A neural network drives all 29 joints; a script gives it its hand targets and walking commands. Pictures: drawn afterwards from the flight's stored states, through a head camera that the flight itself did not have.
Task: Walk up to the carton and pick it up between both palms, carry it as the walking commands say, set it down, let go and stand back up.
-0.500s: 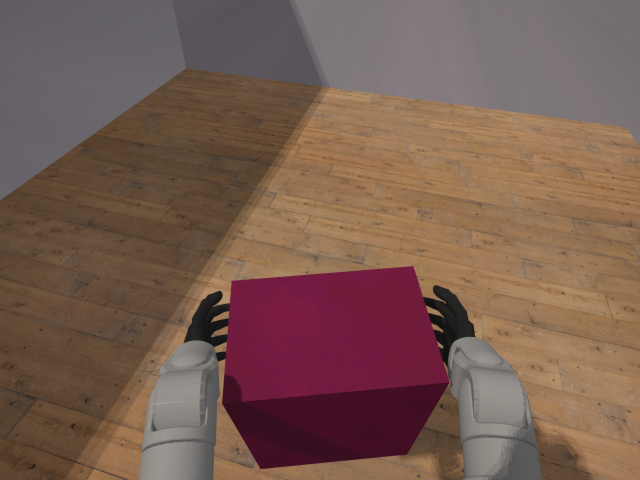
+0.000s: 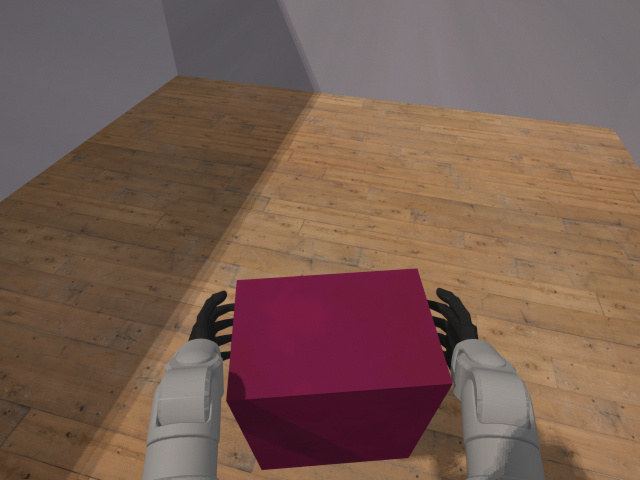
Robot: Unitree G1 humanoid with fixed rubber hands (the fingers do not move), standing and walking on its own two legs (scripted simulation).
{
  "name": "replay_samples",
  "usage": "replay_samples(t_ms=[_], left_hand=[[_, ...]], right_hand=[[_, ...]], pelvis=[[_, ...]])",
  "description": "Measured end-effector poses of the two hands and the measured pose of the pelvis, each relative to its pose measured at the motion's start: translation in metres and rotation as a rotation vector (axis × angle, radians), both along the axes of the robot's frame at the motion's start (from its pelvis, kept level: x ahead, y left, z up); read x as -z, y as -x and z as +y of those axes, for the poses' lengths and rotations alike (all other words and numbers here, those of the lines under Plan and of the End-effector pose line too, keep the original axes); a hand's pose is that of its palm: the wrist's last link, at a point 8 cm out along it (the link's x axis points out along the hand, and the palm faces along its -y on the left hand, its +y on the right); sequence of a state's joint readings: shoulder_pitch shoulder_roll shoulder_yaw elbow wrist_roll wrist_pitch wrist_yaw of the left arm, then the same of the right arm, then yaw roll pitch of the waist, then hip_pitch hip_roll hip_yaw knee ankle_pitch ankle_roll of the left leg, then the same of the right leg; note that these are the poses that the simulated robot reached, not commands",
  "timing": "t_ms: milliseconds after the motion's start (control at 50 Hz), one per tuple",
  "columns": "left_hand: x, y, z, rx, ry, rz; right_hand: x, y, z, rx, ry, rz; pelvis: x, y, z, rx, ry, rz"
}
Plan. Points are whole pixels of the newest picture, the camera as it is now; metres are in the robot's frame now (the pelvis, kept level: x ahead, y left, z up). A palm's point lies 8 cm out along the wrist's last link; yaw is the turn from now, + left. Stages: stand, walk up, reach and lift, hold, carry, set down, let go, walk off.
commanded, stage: hold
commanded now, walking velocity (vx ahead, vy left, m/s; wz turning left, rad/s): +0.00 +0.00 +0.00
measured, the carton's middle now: (332, 378) +0.29 -0.01 -0.04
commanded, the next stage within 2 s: carry in 0.96 s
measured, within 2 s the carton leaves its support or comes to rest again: neither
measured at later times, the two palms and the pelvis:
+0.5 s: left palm (199, 358) +0.28 +0.15 +0.04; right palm (457, 354) +0.27 -0.16 +0.05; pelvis +0.00 +0.00 +0.00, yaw +0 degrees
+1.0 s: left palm (198, 356) +0.28 +0.16 +0.04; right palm (454, 354) +0.28 -0.16 +0.05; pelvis +0.00 +0.00 +0.00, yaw -1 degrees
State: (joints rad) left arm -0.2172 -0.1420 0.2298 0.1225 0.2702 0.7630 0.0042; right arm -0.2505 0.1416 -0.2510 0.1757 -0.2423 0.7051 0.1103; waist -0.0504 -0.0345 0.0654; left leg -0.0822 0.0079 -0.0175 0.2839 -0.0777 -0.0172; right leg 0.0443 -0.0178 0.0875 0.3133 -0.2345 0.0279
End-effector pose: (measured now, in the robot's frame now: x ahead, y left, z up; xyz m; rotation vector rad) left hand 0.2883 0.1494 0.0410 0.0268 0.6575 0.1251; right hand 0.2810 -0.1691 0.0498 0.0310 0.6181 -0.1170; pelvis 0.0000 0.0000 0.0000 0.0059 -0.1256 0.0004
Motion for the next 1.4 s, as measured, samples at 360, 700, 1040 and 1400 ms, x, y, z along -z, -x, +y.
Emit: replay_samples(t_ms=[360,700,1040,1400], left_hand=[[0.003,0.009,0.004,-0.009,0.001,0.004],[0.005,0.010,0.007,-0.006,0.009,0.006],[0.003,0.004,0.007,-0.004,0.002,-0.015],[-0.033,-0.024,-0.054,0.103,-0.002,0.003]], right_hand=[[0.003,0.004,0.004,-0.016,0.011,0.004],[0.004,0.007,0.007,-0.011,0.017,0.006],[0.005,0.002,0.007,-0.019,0.020,-0.014],[-0.024,0.015,-0.048,0.138,-0.018,0.006]], pelvis=[[0.000,0.001,-0.002,-0.003,0.000,-0.007],[0.000,0.003,0.002,0.000,0.002,-0.005],[0.009,0.004,-0.002,0.017,-0.004,0.101],[0.036,0.028,-0.023,0.115,-0.029,0.207]])
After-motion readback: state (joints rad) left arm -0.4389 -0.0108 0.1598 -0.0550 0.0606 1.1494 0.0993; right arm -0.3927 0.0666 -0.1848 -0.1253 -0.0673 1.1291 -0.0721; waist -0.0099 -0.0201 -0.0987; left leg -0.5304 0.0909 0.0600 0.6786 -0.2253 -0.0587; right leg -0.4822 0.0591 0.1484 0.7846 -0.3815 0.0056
